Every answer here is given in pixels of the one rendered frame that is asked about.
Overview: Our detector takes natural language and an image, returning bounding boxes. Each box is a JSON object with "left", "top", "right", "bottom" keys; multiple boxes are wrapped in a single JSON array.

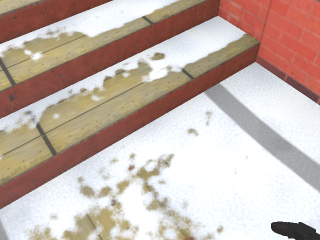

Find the robot right hand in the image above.
[{"left": 271, "top": 221, "right": 320, "bottom": 240}]

